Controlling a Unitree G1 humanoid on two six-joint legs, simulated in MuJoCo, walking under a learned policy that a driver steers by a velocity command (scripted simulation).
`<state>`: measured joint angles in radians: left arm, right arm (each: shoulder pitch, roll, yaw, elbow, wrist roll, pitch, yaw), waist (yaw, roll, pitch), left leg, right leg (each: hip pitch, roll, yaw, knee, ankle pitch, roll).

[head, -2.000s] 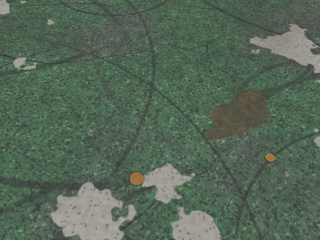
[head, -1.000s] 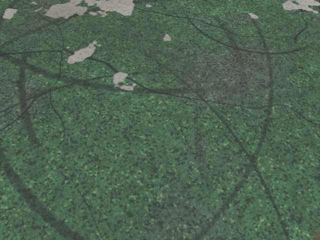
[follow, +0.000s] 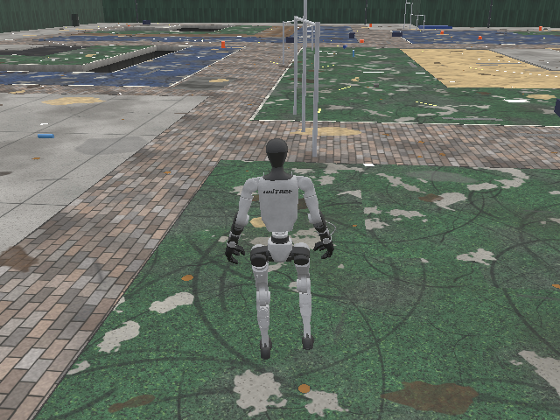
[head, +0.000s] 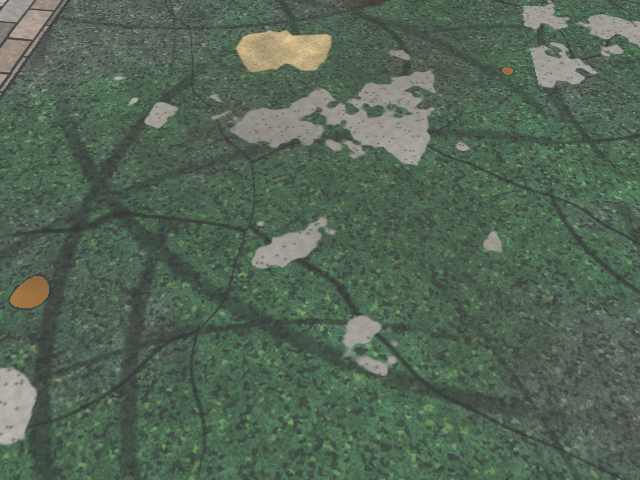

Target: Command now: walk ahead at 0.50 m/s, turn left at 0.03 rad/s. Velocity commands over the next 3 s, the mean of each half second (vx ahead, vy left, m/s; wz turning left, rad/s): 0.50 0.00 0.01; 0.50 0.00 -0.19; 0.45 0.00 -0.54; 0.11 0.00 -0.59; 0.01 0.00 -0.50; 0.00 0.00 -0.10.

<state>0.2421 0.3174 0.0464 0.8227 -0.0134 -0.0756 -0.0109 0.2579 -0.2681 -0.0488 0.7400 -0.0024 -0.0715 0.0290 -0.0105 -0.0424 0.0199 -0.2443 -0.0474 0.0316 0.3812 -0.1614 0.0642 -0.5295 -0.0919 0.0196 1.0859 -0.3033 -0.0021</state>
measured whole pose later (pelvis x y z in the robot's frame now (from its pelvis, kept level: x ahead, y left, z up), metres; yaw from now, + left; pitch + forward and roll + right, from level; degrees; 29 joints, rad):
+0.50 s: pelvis +0.27 -0.07 +0.00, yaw +0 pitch +1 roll +0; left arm 0.21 0.27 0.04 0.81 0.00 -0.08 -0.03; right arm 0.29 -0.30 -0.05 0.83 0.02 -0.07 0.00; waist 0.00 0.03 0.03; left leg -0.46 0.07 -0.03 1.12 -0.34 0.02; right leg -0.30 0.04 -0.05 0.43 -0.16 -0.06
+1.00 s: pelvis +0.55 -0.01 -0.01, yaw -8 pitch +1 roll +0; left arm 0.32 0.31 0.06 0.88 -0.03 -0.05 0.01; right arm 0.16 -0.25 -0.05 0.80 -0.01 -0.10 0.01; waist 0.01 -0.04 0.03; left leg -0.31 0.01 0.08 0.46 -0.17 0.02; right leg -0.43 -0.04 0.05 1.14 -0.37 -0.02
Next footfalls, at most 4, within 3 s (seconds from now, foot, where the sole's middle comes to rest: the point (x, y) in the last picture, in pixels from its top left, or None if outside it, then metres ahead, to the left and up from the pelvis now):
0.34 right None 0.36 -0.15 -0.78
0.86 left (276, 406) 0.65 0.09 -0.78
1.38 right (410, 325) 0.86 -0.23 -0.78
1.86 left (362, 255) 1.07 -0.12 -0.78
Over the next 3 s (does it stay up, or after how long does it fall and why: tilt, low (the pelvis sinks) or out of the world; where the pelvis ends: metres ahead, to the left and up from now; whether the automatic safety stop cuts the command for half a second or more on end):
stays up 0.91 -0.19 -0.01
